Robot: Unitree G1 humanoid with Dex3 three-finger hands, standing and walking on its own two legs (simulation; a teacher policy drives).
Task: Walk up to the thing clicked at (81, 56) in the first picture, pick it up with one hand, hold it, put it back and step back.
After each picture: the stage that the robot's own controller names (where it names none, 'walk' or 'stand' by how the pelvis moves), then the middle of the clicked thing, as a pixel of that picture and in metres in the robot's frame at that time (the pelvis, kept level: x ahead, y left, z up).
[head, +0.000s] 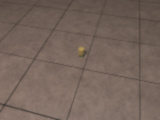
stand; (81, 52) +1.29 +0.03 -0.72
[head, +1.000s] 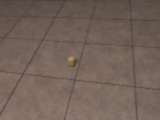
walk; (71, 62) +1.15 +0.22 -0.71
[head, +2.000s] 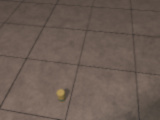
walk; (61, 95) +0.68 +0.25 -0.71
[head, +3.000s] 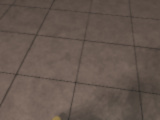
stand; out of the picture +0.43 +0.20 -0.69
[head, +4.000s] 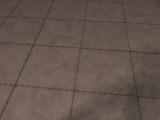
stand; out of the picture +0.41 +0.21 -0.72
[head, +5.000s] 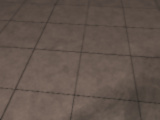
stand; out of the picture +0.39 +0.21 -0.73
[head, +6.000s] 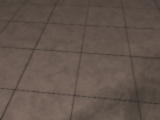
stand; out of the picture +0.39 +0.21 -0.73
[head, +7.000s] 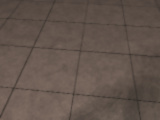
stand; out of the picture +0.39 +0.21 -0.73
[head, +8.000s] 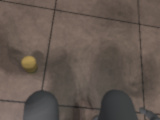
go down; (30, 65) +0.47 +0.23 -0.38
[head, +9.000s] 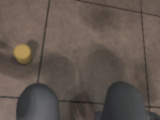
go down; (24, 56) +0.47 +0.24 -0.30
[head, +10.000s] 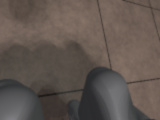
close in; out of the picture +0.45 +0.28 -0.23
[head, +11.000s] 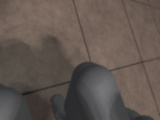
close; out of the picture +0.45 +0.30 -0.23
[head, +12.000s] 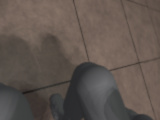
lift; out of the picture +0.44 +0.29 -0.23
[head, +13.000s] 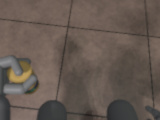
lift; (25, 79) +0.35 +0.21 -0.04
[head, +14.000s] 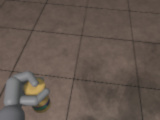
hold; (38, 96) +0.32 +0.17 -0.02
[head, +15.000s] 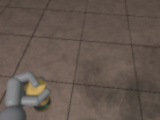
hold; (39, 95) +0.33 +0.17 -0.01
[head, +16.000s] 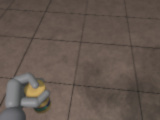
hold; (38, 97) +0.33 +0.17 -0.01
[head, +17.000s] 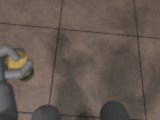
crouch; (21, 67) +0.42 +0.21 -0.09
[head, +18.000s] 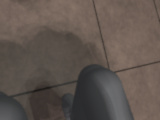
lower; out of the picture +0.46 +0.30 -0.22
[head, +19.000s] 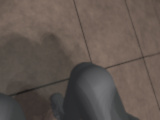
lower; out of the picture +0.45 +0.30 -0.23
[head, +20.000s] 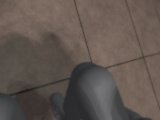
lower; out of the picture +0.45 +0.31 -0.23
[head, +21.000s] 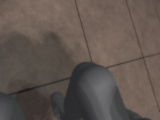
lower; out of the picture +0.45 +0.30 -0.23
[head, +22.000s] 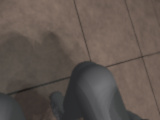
lower; out of the picture +0.45 +0.30 -0.23
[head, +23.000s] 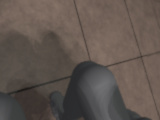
withdraw; out of the picture +0.44 +0.30 -0.24
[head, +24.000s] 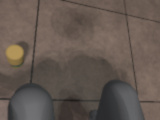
walk; (15, 57) +0.47 +0.25 -0.28
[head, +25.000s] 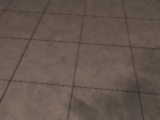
stand; out of the picture +0.41 +0.20 -0.65
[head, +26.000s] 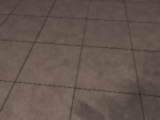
stand; out of the picture +0.42 +0.20 -0.67
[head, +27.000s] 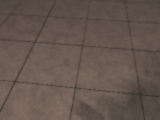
stand; out of the picture +0.42 +0.20 -0.67
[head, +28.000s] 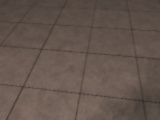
stand; out of the picture +0.44 +0.20 -0.72
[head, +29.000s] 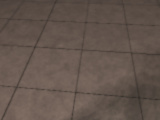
stand; out of the picture +0.40 +0.21 -0.72
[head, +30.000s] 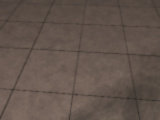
walk; out of the picture +0.39 +0.22 -0.73
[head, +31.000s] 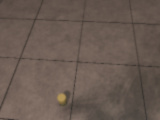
walk; (62, 100) +0.53 +0.21 -0.70
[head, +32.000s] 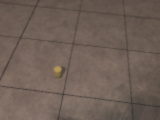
walk; (58, 72) +0.81 +0.20 -0.70
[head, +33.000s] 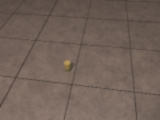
stand; (67, 66) +1.04 +0.22 -0.71
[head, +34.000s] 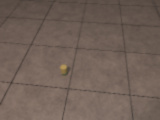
stand; (63, 70) +1.02 +0.21 -0.72
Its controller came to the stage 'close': yes
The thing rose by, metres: 0.70
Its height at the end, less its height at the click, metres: +0.00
